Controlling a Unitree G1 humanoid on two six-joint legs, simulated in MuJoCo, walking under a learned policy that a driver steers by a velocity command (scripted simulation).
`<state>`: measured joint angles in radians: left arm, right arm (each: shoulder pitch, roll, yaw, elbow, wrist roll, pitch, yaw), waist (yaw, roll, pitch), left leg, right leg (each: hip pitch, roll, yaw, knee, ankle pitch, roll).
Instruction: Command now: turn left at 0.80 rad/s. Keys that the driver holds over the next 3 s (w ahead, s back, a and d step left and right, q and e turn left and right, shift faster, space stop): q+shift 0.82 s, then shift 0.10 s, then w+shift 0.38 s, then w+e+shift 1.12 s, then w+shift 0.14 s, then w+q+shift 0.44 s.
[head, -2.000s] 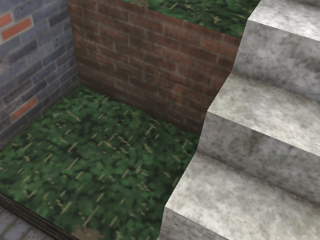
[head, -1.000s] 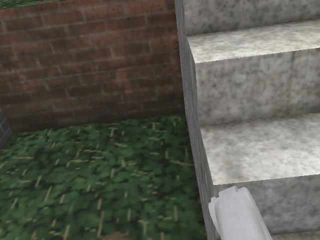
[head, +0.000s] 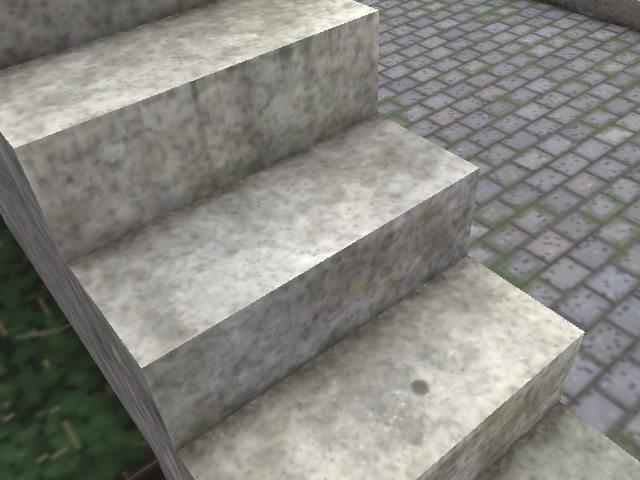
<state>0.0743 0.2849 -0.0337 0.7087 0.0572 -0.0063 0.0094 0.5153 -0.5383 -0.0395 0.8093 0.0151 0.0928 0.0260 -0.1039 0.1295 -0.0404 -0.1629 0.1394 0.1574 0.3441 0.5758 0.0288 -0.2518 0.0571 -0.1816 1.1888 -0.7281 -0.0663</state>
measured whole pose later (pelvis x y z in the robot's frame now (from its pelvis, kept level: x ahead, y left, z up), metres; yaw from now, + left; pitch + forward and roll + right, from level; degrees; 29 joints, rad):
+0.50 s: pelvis -0.08 -0.02 -0.11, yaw +13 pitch -1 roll +4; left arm 0.28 0.39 0.08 0.80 0.01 0.07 -0.01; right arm 0.25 -0.33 -0.08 0.64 -0.01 0.09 -0.03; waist -0.01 -0.08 -0.10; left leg -0.91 -0.14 -0.05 1.64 -0.45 -0.12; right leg -0.03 0.00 -0.23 0.39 -0.37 -0.12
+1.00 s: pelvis -0.12 +0.05 -0.11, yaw +23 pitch +5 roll +1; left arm -0.01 0.34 0.04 0.58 -0.02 0.11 -0.09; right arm 0.30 -0.32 -0.10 0.67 0.04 0.06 -0.09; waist -0.12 0.15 0.03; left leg -0.52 -0.09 0.10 0.42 -0.09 -0.14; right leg -0.16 -0.11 -0.44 0.51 -0.56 -0.03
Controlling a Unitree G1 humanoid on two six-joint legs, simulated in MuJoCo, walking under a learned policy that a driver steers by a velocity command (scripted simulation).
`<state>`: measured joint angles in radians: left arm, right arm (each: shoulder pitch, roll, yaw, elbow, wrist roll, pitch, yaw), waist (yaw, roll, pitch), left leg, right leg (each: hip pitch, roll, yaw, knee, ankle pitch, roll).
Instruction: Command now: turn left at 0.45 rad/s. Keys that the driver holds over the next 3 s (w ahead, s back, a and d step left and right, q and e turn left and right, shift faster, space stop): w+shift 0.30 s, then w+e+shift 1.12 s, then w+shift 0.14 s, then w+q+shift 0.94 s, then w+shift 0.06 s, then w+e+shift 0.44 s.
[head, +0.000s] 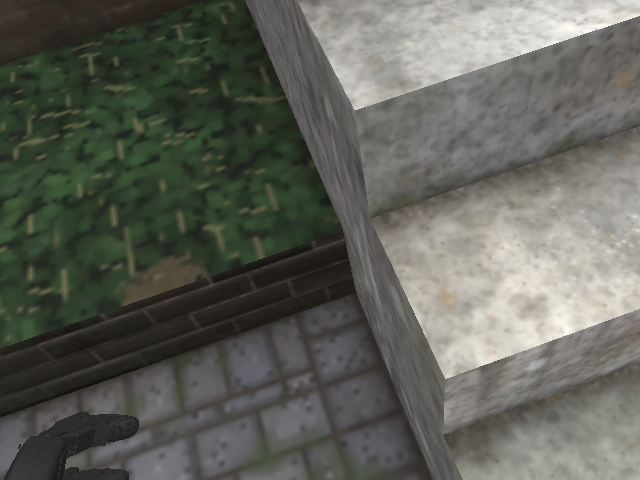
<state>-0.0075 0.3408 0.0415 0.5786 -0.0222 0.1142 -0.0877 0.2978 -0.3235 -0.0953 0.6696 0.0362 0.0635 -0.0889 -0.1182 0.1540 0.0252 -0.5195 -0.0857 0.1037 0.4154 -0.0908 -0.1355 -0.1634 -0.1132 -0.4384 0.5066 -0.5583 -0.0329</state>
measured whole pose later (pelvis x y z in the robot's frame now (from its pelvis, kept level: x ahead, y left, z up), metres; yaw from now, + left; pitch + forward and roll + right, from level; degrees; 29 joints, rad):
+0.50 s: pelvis +0.08 +0.09 +0.01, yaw +6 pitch +3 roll +1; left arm 0.45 0.32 0.06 0.81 0.01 0.04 0.02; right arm 0.37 -0.20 0.02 0.94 -0.01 0.01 0.02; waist 0.00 -0.04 -0.09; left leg -0.11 -0.09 0.01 0.30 -0.25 0.07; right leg 0.11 -0.12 -0.12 0.19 -0.27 0.05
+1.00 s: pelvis +0.09 +0.05 +0.00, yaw -13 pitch +4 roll +1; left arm 0.30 0.24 -0.01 0.76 0.01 0.01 -0.04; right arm 0.19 -0.33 -0.03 0.76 0.00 -0.01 0.02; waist 0.03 0.03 -0.08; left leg -0.14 0.04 0.21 0.52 -0.33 -0.03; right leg -0.04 -0.06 0.06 0.35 -0.38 0.04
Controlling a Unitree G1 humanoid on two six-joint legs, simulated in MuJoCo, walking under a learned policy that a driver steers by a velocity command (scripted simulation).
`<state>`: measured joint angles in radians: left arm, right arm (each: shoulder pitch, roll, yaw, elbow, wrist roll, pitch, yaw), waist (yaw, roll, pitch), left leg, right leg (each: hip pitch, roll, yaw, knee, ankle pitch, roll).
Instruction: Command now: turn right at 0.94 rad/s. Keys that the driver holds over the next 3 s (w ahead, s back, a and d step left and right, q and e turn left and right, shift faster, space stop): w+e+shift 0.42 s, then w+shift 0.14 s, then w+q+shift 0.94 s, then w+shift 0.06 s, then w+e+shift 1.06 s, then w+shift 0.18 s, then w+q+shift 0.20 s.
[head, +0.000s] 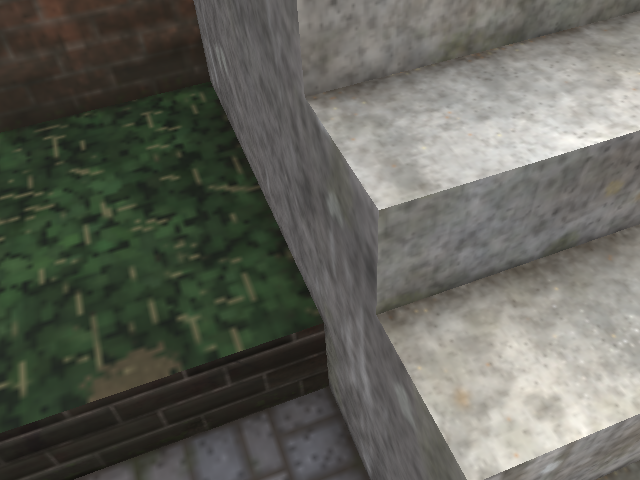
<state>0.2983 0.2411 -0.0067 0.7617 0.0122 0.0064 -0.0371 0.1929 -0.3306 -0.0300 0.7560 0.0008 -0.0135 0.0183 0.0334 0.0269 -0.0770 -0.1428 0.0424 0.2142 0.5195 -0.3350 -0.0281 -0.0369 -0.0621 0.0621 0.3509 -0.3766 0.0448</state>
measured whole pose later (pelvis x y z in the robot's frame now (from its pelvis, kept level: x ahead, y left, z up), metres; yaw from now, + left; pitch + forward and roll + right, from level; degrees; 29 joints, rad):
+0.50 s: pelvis +0.04 +0.01 +0.00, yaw -24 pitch +3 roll +0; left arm 0.30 0.27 0.03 0.84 -0.01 -0.03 -0.03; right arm 0.16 -0.30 -0.06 0.57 0.00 0.01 0.00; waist 0.02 -0.01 0.00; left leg -0.19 0.04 0.19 0.49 -0.35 -0.01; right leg -0.12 0.01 0.28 0.48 -0.39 0.02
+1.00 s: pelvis +0.09 +0.04 -0.01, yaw -15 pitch +2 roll +0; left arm -0.02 0.26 0.02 0.71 0.00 0.00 -0.07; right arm 0.21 -0.27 -0.10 0.70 0.04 0.03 0.13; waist -0.06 -0.02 0.00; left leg -0.27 -0.08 -0.06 0.58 -0.33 0.05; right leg -0.12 -0.12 -0.13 0.53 -0.41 0.06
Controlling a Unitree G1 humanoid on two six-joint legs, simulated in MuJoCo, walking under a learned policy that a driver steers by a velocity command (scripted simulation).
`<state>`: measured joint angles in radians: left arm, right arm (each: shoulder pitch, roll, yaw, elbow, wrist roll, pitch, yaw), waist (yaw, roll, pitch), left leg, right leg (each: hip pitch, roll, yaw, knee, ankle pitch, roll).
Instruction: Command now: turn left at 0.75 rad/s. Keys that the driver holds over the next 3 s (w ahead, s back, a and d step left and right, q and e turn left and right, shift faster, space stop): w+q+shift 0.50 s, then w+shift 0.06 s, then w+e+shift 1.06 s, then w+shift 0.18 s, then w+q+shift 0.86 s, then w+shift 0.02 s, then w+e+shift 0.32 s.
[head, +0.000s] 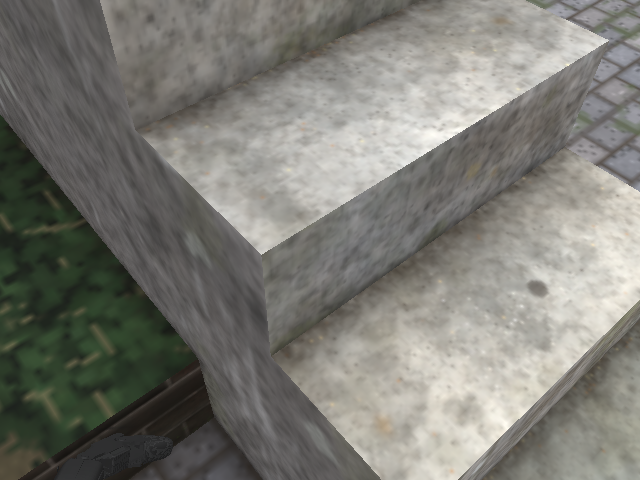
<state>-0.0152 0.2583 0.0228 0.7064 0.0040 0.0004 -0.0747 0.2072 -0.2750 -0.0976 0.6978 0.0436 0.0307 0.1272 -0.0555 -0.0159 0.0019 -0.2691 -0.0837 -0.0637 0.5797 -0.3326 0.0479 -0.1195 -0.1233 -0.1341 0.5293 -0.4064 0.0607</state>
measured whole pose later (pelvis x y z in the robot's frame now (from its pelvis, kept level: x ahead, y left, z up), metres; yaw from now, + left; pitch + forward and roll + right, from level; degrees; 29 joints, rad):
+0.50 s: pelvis +0.00 +0.04 -0.02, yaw +23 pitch +0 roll +1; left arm 0.18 0.33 0.07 0.64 -0.01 0.05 -0.04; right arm 0.16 -0.34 -0.10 0.60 0.04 0.06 0.04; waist -0.05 -0.02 0.05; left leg -0.39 -0.13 -0.01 0.74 -0.32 0.08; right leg -0.22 -0.18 -0.17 0.99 -0.55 0.09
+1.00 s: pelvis +0.03 +0.09 +0.00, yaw +18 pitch -1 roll +1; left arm 0.20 0.33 0.04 0.81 -0.02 0.01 0.01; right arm 0.19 -0.31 -0.01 0.76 -0.02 0.00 0.05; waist -0.03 -0.04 0.05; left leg -0.13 -0.11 0.12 0.45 -0.30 0.11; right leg -0.30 0.02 0.06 0.58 -0.25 -0.01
